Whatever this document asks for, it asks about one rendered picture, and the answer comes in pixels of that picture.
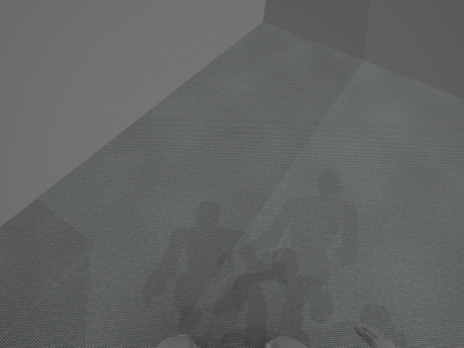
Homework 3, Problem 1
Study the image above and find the robot right hand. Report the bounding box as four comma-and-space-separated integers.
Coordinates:
355, 323, 396, 348

